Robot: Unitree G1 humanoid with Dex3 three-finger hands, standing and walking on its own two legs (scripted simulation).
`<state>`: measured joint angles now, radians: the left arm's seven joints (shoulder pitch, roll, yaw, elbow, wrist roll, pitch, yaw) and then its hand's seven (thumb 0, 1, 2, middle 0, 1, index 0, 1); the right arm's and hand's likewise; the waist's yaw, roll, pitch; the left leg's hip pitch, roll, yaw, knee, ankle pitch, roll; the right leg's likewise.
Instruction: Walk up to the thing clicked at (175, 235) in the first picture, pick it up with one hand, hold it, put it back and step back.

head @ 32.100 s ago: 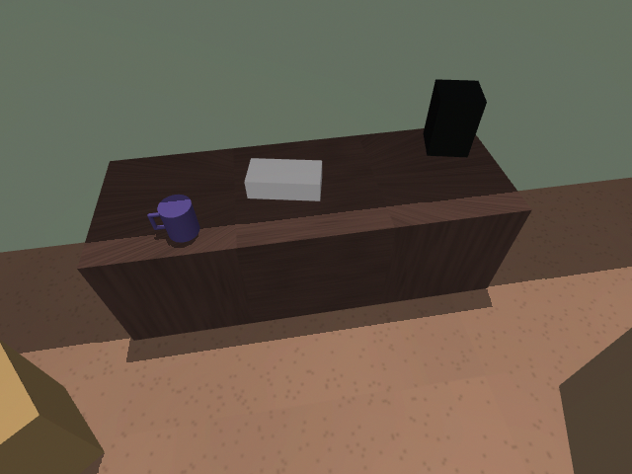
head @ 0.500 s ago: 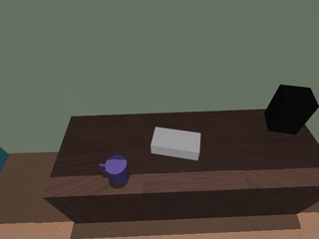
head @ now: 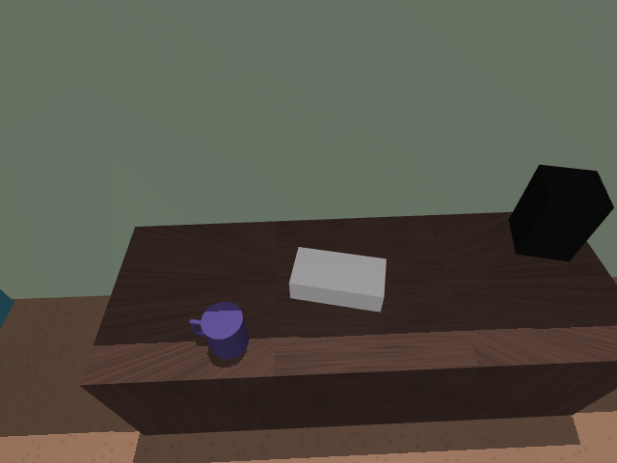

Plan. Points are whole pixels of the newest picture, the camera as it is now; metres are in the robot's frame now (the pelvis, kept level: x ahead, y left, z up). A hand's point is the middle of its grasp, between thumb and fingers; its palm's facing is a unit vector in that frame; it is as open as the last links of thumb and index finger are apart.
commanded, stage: stand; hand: left
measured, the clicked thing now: (218, 329) +0.45 +0.22 -0.31
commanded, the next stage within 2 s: step back in 0.16 s
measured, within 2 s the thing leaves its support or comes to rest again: neither
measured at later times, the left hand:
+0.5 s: hand out of the picture +0.08 +0.31 -0.18, palm faces -0.04 -0.93 -0.38, open 7.4 cm
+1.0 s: hand out of the picture -0.03 +0.28 -0.16, palm faces -0.09 -0.91 -0.41, open 7.4 cm
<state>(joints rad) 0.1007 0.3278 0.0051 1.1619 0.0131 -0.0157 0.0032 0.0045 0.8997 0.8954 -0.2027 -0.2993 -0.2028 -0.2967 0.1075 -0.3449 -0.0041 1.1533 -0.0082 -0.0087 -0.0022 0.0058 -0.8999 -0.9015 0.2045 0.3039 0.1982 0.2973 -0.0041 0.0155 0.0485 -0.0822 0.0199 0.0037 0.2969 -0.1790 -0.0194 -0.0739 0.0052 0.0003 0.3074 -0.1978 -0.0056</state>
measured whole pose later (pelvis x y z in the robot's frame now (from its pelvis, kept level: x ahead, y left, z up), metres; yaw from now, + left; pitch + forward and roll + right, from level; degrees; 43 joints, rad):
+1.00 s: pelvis -0.14 +0.03 -0.02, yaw -4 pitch -3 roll +1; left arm 0.15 0.34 0.06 0.88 0.04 0.04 0.00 0.01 0.90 0.90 -0.20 -0.30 -0.20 -0.30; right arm 0.10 -0.38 -0.06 0.89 0.00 0.06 -0.02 0.01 -0.90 -0.90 0.21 0.30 0.20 0.30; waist 0.01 0.04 0.18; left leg -0.42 -0.06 -0.06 0.95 -0.49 0.01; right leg -0.26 0.05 0.05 0.65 -0.34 -0.04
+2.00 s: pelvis -0.45 +0.02 -0.03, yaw +1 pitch -1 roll +0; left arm 0.12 0.37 0.07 0.78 0.04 0.04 0.02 0.01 0.90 0.90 -0.21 -0.30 -0.21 -0.30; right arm 0.20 -0.40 -0.05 0.88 -0.01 0.05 -0.02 0.01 -0.90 -0.90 0.20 0.30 0.20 0.30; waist 0.00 0.03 0.17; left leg -0.29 -0.05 -0.07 0.78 -0.47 -0.01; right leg -0.40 -0.03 -0.01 0.65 -0.23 0.00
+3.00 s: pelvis -0.66 -0.01 -0.02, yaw +1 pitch -2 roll +1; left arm 0.24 0.41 0.07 0.98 0.03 0.00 -0.04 0.01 0.90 0.90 -0.20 -0.30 -0.20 -0.30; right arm 0.27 -0.36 -0.06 0.96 -0.04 -0.02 0.03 0.01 -0.90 -0.90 0.21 0.30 0.20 0.30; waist 0.00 -0.03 0.06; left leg -0.15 -0.01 -0.01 0.51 -0.32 0.01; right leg -0.38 -0.03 0.00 0.76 -0.41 -0.01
